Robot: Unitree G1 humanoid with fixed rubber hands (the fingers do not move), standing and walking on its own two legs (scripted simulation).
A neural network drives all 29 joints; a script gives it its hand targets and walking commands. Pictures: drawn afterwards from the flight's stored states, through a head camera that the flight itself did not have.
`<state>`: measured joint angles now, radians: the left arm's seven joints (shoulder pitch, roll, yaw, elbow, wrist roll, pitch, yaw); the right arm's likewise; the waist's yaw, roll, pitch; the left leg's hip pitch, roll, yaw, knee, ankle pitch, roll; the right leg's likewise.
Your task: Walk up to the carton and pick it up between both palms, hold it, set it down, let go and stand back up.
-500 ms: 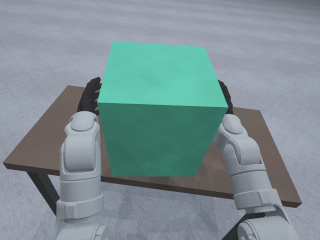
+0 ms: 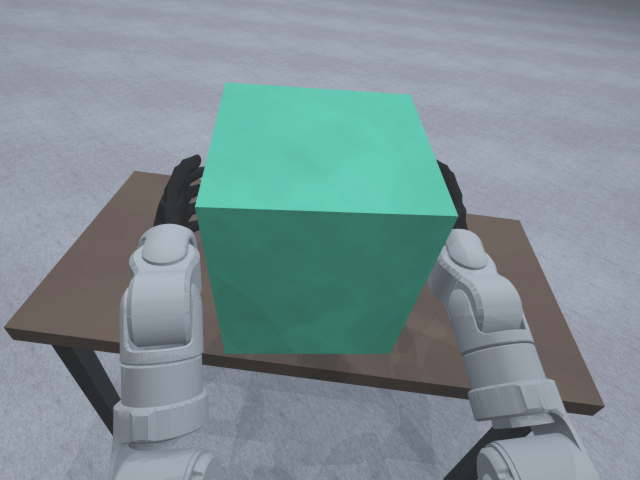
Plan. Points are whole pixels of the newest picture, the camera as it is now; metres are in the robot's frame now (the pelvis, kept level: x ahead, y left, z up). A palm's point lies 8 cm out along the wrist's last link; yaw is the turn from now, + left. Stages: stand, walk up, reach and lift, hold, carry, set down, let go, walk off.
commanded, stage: hold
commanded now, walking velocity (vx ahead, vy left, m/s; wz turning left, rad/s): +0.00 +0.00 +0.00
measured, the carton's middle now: (314, 229) +0.38 +0.01 +0.17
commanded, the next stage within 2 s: set down in 0.82 s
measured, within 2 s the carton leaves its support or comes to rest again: neither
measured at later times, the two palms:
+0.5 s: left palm (176, 227) +0.34 +0.16 +0.19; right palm (445, 228) +0.36 -0.14 +0.19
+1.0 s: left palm (176, 225) +0.34 +0.16 +0.20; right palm (445, 228) +0.36 -0.14 +0.19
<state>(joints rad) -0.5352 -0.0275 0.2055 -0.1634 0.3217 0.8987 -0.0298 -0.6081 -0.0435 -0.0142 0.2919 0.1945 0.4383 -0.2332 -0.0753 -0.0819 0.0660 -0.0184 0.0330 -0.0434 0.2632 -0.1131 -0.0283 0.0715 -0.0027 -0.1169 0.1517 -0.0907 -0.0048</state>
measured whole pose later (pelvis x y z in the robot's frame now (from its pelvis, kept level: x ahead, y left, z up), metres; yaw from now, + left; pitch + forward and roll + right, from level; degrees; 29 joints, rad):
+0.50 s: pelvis +0.00 +0.00 +0.00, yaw +0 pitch -8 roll -1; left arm -0.54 -0.03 0.21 -0.16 0.32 0.90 -0.03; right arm -0.61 -0.04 -0.01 0.29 0.19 0.44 -0.24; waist -0.07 -0.08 0.07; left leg -0.02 0.03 -0.04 0.26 -0.11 -0.03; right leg 0.07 0.00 -0.12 0.15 -0.09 -0.01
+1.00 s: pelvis +0.00 +0.00 +0.00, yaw +0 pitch -8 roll -1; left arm -0.54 -0.03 0.22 -0.14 0.33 0.84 -0.05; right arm -0.61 -0.03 -0.03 0.29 0.17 0.40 -0.23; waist -0.07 -0.08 0.08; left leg -0.01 0.03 -0.05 0.26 -0.11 -0.03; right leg 0.08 0.00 -0.12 0.15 -0.09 0.00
